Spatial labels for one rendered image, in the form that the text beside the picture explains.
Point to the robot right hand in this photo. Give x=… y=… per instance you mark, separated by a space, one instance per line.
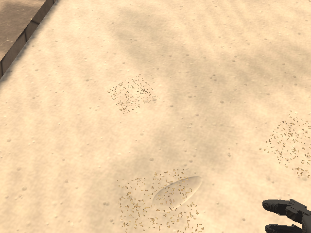
x=293 y=210

